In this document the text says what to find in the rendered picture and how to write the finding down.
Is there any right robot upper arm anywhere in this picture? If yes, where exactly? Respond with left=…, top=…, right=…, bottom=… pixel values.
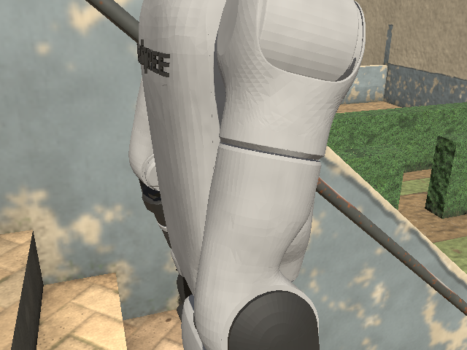
left=194, top=0, right=366, bottom=350

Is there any left robot thigh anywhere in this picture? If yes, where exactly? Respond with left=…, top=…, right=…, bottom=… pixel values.
left=177, top=303, right=184, bottom=322

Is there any left robot hand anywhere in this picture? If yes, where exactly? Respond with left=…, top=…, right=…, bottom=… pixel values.
left=176, top=269, right=192, bottom=303

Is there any robot torso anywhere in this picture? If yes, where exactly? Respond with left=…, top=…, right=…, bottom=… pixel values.
left=137, top=0, right=319, bottom=350

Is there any left robot forearm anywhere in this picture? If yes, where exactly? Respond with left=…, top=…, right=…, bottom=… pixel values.
left=139, top=179, right=184, bottom=277

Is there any left robot upper arm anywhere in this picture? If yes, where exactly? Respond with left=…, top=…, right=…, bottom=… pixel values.
left=128, top=78, right=160, bottom=191

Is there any right robot forearm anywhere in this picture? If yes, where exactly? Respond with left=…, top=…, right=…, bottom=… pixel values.
left=228, top=290, right=320, bottom=350

